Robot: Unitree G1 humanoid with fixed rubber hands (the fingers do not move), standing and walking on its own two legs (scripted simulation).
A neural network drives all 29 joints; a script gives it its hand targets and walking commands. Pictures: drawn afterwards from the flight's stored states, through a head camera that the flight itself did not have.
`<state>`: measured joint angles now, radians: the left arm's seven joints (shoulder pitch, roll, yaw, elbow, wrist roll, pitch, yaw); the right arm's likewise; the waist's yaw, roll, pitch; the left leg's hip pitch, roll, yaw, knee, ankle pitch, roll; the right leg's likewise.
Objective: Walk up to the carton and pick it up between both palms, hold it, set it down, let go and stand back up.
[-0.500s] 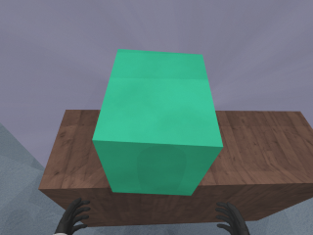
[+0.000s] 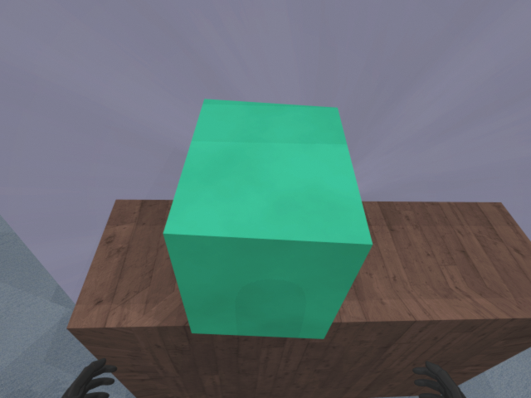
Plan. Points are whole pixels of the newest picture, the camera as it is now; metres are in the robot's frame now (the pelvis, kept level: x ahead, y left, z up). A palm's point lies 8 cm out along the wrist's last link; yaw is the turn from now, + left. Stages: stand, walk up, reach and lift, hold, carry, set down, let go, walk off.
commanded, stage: stand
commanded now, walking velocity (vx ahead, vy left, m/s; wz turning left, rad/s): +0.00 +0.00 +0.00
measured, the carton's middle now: (264, 220) +0.42 +0.01 +0.03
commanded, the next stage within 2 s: none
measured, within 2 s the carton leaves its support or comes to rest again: neither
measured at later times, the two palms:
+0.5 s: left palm out of the picture +0.09 +0.30 -0.09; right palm out of the picture +0.13 -0.29 -0.06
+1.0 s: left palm out of the picture +0.07 +0.30 -0.10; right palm out of the picture +0.12 -0.29 -0.07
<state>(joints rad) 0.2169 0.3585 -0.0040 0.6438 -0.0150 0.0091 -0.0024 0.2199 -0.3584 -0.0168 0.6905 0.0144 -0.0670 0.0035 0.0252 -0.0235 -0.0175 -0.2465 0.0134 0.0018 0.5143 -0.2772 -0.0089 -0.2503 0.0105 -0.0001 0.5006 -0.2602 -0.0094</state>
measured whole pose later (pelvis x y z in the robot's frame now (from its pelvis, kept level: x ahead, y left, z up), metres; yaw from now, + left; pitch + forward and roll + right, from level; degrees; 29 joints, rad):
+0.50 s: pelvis -0.01 +0.00 +0.00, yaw +0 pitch -1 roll +0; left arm 0.22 0.38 0.00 0.80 -0.01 -0.02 -0.02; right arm 0.22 -0.37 -0.02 0.69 0.01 -0.03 0.01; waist 0.03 -0.02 -0.03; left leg -0.25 0.01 0.00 0.52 -0.26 -0.01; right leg -0.25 0.01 0.00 0.51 -0.24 -0.01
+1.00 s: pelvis -0.02 +0.00 +0.00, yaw +0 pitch -1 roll +0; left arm 0.21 0.37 0.00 0.86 -0.01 -0.02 -0.02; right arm 0.22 -0.37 -0.01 0.70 0.01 -0.03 0.01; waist 0.03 -0.01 -0.03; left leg -0.25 0.01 0.00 0.52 -0.25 -0.01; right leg -0.25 0.01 0.00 0.51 -0.23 -0.01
